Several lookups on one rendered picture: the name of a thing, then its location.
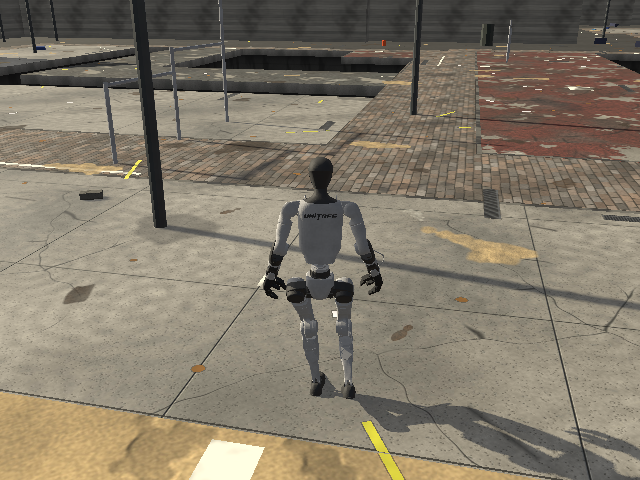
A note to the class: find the robot left upper arm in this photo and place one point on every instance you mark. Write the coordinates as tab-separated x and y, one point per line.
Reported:
289	209

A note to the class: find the robot left forearm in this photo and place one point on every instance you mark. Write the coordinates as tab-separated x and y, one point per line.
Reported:
274	264

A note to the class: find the robot left foot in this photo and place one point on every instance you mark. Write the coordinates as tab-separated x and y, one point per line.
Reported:
316	388

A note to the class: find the robot right upper arm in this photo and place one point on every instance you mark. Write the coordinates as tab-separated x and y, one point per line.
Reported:
351	210

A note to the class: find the robot right forearm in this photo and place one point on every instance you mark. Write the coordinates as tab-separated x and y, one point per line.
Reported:
371	262

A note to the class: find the humanoid robot head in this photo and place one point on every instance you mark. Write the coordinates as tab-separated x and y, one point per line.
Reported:
320	173

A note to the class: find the robot right hand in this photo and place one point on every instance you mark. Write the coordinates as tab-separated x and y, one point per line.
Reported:
370	280

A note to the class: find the robot left hand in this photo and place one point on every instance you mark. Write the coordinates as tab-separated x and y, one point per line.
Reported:
275	284

